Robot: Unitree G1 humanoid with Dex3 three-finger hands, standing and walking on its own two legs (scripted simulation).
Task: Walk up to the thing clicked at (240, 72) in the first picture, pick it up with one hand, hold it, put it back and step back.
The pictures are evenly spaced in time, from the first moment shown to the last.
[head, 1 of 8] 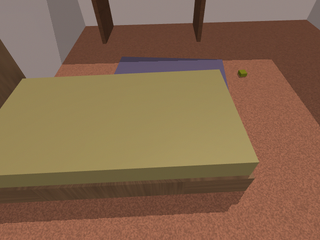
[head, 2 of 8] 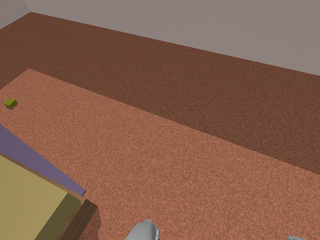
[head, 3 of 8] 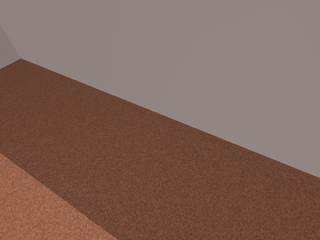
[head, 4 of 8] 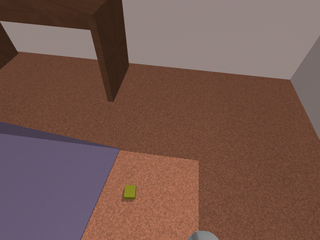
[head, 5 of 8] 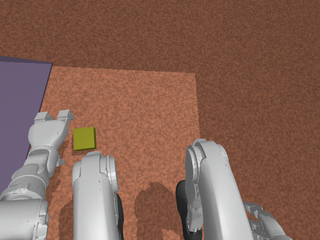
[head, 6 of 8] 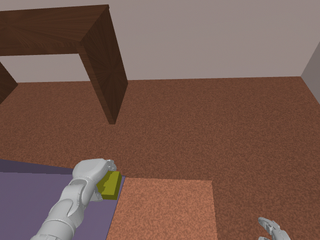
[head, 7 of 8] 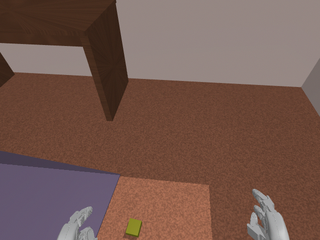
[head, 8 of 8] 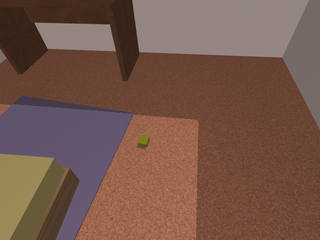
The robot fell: no
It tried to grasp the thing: yes
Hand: left
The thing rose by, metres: 0.68
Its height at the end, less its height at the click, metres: +0.00
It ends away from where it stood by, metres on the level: 0.01
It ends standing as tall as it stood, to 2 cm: yes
